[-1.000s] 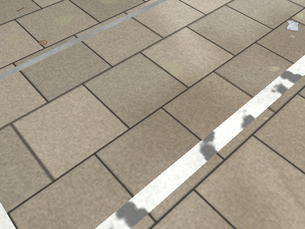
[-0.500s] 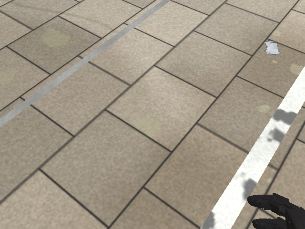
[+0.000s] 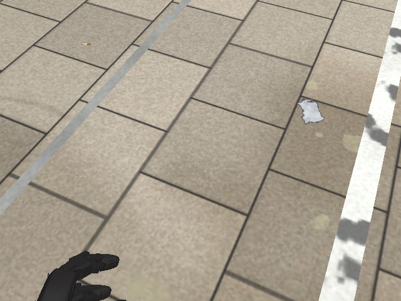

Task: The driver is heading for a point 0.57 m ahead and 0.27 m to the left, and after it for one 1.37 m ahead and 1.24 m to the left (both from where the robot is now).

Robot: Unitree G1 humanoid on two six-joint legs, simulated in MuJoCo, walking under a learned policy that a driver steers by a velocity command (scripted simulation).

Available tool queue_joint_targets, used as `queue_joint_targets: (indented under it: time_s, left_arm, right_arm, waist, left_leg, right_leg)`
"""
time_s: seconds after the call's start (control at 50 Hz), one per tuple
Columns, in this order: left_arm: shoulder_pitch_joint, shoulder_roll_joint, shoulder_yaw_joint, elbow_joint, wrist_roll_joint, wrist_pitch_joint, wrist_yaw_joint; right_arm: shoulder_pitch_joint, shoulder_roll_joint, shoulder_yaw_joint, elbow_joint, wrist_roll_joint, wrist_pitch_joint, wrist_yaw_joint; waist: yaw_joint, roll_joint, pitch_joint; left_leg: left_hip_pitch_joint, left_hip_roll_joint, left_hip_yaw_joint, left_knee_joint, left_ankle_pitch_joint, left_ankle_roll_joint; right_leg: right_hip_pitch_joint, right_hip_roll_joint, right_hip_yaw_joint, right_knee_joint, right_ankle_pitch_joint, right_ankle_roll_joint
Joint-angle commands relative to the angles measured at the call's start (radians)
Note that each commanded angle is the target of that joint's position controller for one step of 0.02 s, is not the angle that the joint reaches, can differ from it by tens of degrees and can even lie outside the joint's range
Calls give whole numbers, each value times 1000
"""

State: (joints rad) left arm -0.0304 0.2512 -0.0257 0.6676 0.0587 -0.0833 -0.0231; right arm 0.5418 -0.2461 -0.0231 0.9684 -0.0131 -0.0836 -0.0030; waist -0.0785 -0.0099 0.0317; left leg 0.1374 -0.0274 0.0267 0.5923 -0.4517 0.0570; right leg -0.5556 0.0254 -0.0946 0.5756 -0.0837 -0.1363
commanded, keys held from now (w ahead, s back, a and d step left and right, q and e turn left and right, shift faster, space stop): w+q+shift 1.00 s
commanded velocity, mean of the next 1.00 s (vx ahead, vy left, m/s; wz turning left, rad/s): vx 1.00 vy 0.00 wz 0.81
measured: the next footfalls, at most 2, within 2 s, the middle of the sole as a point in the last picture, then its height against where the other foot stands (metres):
left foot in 0.42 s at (157, 256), level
right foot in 0.86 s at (147, 151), level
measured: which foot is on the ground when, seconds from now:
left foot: up 0.00-0.40, down 0.42-0.86, up 0.88-1.00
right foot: down 0.00-0.42, up 0.44-0.84, down 0.86-1.00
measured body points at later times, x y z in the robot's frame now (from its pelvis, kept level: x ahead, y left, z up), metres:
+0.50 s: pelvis +0.48 +0.07 -0.01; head +0.50 +0.07 +0.44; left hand +0.45 +0.34 -0.14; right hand +0.68 -0.15 -0.13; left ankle +0.56 +0.11 -0.71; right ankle +0.29 -0.12 -0.55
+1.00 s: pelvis +0.91 +0.22 +0.02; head +0.93 +0.23 +0.47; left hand +0.78 +0.50 -0.07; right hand +1.22 +0.10 -0.08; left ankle +0.77 +0.21 -0.60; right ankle +1.02 +0.13 -0.71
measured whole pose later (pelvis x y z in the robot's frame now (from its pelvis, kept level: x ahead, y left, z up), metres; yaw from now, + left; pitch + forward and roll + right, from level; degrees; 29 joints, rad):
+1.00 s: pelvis +0.91 +0.22 +0.02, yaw +49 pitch +2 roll -2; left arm 0.24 0.31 0.04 0.72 0.05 -0.07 0.02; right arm 0.24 -0.38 -0.08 0.74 -0.03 -0.02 0.04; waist -0.01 0.05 0.01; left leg -0.47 -0.04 -0.03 1.30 -0.30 0.11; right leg -0.28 -0.03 -0.08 0.50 -0.25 0.03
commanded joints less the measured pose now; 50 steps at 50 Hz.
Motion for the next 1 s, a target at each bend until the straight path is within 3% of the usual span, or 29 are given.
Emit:
queue_joint_targets:
  time_s: [0.02,0.04,0.08,0.12,0.16,0.2,0.26,0.3,0.34,0.38,0.4,0.42,0.44,0.46,0.48,0.5,0.52,0.56,0.64,0.68,0.76,0.8,0.84,0.86,0.88,0.9,0.92,0.94,1.0]
  left_arm:
    - [496,260,115,69,0,11,22]
    - [408,197,104,89,-6,1,21]
    - [344,124,92,116,-5,-18,19]
    - [360,76,78,150,-20,-36,18]
    - [366,73,79,176,-45,-54,14]
    - [373,67,77,187,-44,-63,9]
    - [365,75,74,193,-41,-70,12]
    - [409,117,78,206,-52,-74,23]
    - [439,166,86,204,-53,-59,43]
    - [406,237,106,181,-39,-23,69]
    - [350,262,116,159,-30,-2,73]
    - [301,266,121,143,-21,11,65]
    - [242,167,106,129,-20,6,43]
    - [357,96,76,-6,-47,-18,32]
    - [287,117,61,-26,-32,-46,35]
    - [243,136,60,-22,-32,-60,33]
    - [219,123,56,-30,-22,-57,31]
    - [235,111,47,-21,15,-9,29]
    - [65,81,26,-106,5,26,11]
    - [-21,61,15,-138,-16,22,3]
    - [-72,95,23,-167,-34,13,7]
    - [24,147,45,-141,-34,6,20]
    - [375,237,90,-59,-35,-3,49]
    - [598,305,115,-25,-6,-7,71]
    - [491,383,128,-41,19,-3,62]
    - [358,287,129,-66,10,8,54]
    - [303,189,105,-69,-1,14,51]
    - [306,148,95,-40,0,15,46]
    - [391,105,82,62,-22,-8,35]
  right_arm:
    - [7,-132,-22,-123,34,-18,-8]
    - [-141,-150,-28,-155,32,-19,-10]
    - [-185,-109,-19,-148,16,-3,8]
    - [-150,-68,-16,-142,-6,38,30]
    - [-235,-48,-16,-179,-13,64,44]
    - [-333,-32,-9,-224,-12,67,55]
    - [-429,-35,-2,-252,6,61,71]
    - [-512,-34,7,-295,-2,53,85]
    - [-491,-68,-2,-279,-7,49,85]
    - [-290,-129,-25,-228,-3,49,76]
    - [-89,-174,-50,-172,-1,52,64]
    - [93,-219,-81,-117,0,55,42]
    - [28,-266,-112,-118,31,73,19]
    - [-75,-399,-132,-161,-19,86,23]
    - [-85,-361,-134,-198,-15,87,14]
    - [-101,-279,-117,-175,-12,80,3]
    - [-128,-228,-102,-157,-9,69,1]
    - [-181,-191,-83,-170,2,36,-6]
    - [-179,-210,-85,-190,9,3,4]
    - [-157,-219,-94,-193,13,3,13]
    - [-114,-241,-110,-194,17,8,17]
    - [-141,-267,-117,-205,12,9,8]
    - [-224,-306,-122,-223,2,2,17]
    - [-249,-173,-84,-258,-1,-11,15]
    - [-117,-58,-44,-327,52,-10,17]
    - [-164,-141,-41,-290,20,13,3]
    - [-252,-183,-51,-286,-5,25,11]
    - [-293,-182,-53,-288,-13,33,26]
    - [-367,-108,-32,-343,-28,72,67]
  waist:
    - [229,-114,-486]
    - [197,-43,-245]
    - [131,28,-61]
    - [71,-18,-11]
    - [53,-33,50]
    - [52,-37,89]
    - [59,-15,89]
    - [62,-17,127]
    - [46,-42,69]
    - [-74,-101,-61]
    - [-174,-118,-154]
    - [-249,-79,-211]
    - [-197,150,-114]
    - [-9,317,-260]
    - [-56,86,-310]
    - [-18,-56,-136]
    - [43,-106,-46]
    - [112,-111,13]
    - [87,-41,74]
    - [38,3,66]
    - [-14,60,10]
    - [35,66,-54]
    - [241,41,-241]
    - [308,-97,-378]
    - [145,-461,-487]
    - [138,-281,-342]
    - [150,-127,-204]
    - [142,-29,-116]
    - [105,-82,-14]
  left_leg:
    - [-830,-6,-119,930,20,61]
    - [-895,63,-120,866,156,65]
    - [-820,124,-117,755,214,59]
    - [-747,154,-115,714,212,39]
    - [-828,182,-96,671,240,27]
    - [-865,177,-44,587,352,25]
    - [-801,115,64,373,536,49]
    - [-742,94,130,190,605,79]
    - [-659,6,195,122,599,107]
    - [-442,-67,196,118,484,136]
    - [-237,-86,158,134,407,165]
    - [-28,-74,71,75,315,200]
    - [42,9,-104,5,282,231]
    - [315,242,-676,-119,287,472]
    - [310,297,-866,-306,76,474]
    - [119,277,-809,-371,29,405]
    - [-59,233,-717,-378,97,355]
    - [-307,143,-557,-381,245,321]
    - [-539,32,-413,-445,339,290]
    - [-522,-6,-382,-434,430,241]
    - [-335,34,-425,-348,627,180]
    - [-264,40,-447,-211,805,136]
    - [-352,-10,-399,208,871,89]
    - [-525,-67,-323,559,444,88]
    - [-808,-153,-208,802,-70,53]
    - [-936,-42,-166,874,44,66]
    - [-941,9,-135,829,126,60]
    - [-913,44,-121,779,161,52]
    - [-912,112,-115,732,177,40]
  right_leg:
    - [1049,-465,915,-231,-509,-181]
    - [861,-401,695,-271,-449,-131]
    - [570,-331,454,-344,-219,-71]
    - [420,-296,304,-409,-165,-34]
    - [398,-275,173,-458,-77,-1]
    - [373,-219,13,-477,108,41]
    - [383,-135,-157,-490,329,88]
    - [434,-186,-189,-483,578,110]
    - [569,-196,-207,-381,914,129]
    - [625,-236,-194,-97,1201,133]
    - [568,-257,-170,153,1213,120]
    - [436,-236,-152,487,981,105]
    - [167,-21,-128,906,-56,123]
    - [-254,61,46,1205,-419,180]
    - [-337,6,186,1158,-351,154]
    - [-328,-50,198,1019,-294,143]
    - [-262,-93,195,889,-277,147]
    - [-125,-134,189,775,-291,176]
    - [-15,-159,116,407,-139,220]
    - [49,-126,97,207,64,210]
    - [129,-66,110,-5,167,180]
    - [272,-23,123,-65,77,165]
    - [653,-46,129,-36,-91,137]
    - [895,-270,355,-47,-457,115]
    - [1025,-536,987,-312,-697,13]
    - [884,-498,1017,-351,-886,-19]
    - [748,-434,794,-326,-765,-4]
    - [629,-387,618,-323,-546,12]
    - [497,-316,331,-363,-245,62]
